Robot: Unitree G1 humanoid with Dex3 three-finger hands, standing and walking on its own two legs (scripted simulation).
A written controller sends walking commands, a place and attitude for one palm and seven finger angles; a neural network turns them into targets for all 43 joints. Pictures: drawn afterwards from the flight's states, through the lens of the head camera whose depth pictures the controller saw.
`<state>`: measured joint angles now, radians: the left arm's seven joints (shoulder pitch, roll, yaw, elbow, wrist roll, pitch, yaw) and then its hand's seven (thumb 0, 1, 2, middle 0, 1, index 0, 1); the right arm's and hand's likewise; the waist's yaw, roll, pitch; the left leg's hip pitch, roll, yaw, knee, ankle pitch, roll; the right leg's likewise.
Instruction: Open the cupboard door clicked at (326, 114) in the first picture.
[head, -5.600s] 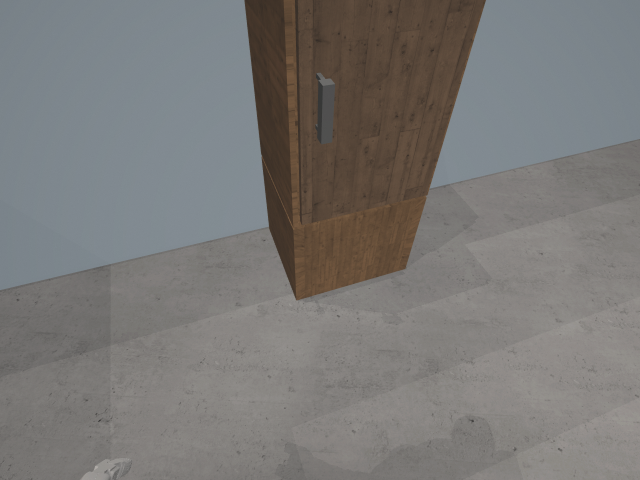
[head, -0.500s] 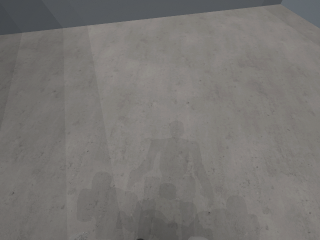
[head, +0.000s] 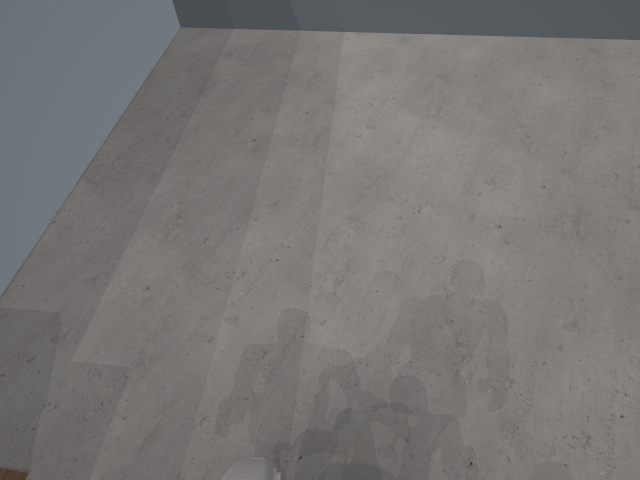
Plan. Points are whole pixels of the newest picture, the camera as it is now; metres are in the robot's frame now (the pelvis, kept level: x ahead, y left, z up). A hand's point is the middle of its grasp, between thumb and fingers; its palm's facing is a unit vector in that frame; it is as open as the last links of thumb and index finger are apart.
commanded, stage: turn to face it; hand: left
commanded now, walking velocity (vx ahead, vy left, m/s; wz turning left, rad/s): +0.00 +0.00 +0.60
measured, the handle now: out of the picture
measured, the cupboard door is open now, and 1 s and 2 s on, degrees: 0 0 0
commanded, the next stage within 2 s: none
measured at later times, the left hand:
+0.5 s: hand out of the picture +0.09 +0.24 -0.15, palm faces +0.29 -0.92 -0.27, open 7.4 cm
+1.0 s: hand out of the picture -0.09 +0.22 -0.19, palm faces +0.61 -0.76 -0.24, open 7.4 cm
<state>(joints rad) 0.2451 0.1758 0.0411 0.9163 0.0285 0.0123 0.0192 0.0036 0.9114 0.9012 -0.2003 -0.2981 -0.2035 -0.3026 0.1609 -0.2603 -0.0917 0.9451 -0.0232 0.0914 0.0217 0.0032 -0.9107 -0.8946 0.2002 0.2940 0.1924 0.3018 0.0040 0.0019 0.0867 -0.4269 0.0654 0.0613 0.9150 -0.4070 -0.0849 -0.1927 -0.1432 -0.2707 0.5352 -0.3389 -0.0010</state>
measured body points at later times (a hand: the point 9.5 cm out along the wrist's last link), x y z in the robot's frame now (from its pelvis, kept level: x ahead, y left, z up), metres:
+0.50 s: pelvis +0.02 +0.00 -0.01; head +0.06 +0.01 +0.44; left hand +0.07 +0.29 -0.13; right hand +0.16 -0.22 -0.15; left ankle -0.02 +0.14 -0.74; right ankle +0.06 -0.12 -0.73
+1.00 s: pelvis +0.00 +0.02 -0.02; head +0.02 +0.07 +0.43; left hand -0.12 +0.26 -0.17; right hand +0.24 -0.14 -0.14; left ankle -0.05 +0.11 -0.74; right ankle +0.06 -0.11 -0.72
